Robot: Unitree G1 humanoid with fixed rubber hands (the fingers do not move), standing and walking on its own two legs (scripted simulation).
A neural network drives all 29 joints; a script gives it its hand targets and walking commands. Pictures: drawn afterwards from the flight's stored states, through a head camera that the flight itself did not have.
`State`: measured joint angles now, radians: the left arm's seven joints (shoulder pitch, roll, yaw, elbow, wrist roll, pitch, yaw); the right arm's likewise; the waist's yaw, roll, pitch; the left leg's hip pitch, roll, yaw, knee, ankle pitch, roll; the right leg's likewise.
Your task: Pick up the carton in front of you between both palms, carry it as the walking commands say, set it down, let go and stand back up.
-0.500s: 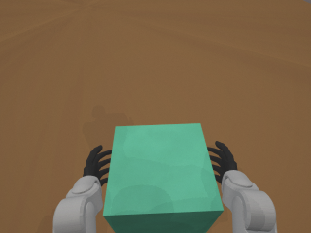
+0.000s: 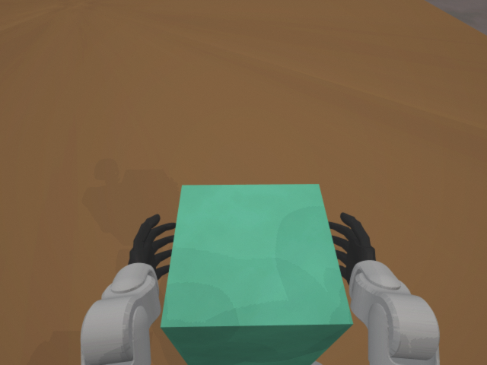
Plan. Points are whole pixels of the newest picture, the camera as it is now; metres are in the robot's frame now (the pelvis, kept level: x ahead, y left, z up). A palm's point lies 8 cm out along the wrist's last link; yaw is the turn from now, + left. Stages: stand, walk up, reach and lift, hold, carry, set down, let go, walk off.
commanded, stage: carry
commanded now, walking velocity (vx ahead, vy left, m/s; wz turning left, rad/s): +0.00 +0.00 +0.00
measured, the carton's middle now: (250, 280) +0.25 -0.01 +0.00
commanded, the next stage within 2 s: none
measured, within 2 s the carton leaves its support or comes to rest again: neither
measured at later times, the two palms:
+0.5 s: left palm (169, 164) +0.44 +0.14 +0.07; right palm (325, 156) +0.46 -0.16 +0.07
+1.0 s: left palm (166, 174) +0.47 +0.15 +0.01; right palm (306, 165) +0.49 -0.14 +0.01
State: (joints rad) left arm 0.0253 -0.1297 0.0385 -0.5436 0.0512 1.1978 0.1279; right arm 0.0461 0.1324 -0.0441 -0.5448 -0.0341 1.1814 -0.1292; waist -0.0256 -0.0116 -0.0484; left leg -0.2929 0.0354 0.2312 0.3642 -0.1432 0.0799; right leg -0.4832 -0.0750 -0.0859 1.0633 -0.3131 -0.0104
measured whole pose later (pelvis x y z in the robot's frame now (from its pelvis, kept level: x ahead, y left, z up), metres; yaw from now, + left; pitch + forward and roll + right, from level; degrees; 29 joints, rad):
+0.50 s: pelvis +0.21 -0.03 -0.01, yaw +4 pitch +4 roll -1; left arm -0.02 -0.13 0.06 -0.42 0.08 1.16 0.10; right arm -0.03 0.13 -0.05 -0.45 -0.09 1.19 -0.11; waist 0.00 0.04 -0.10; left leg -0.11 0.08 0.11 0.46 -0.40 -0.03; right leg -0.36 -0.02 -0.23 0.48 -0.19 -0.06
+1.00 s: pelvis +0.21 -0.01 -0.02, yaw +4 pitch +2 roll -1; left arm -0.15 -0.13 0.13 0.12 0.21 0.73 0.04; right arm -0.14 0.13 -0.13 0.11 -0.21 0.74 -0.04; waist 0.00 0.02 -0.08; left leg -0.12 0.06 0.13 0.53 -0.45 -0.01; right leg -0.38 -0.06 -0.22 0.57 -0.23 -0.04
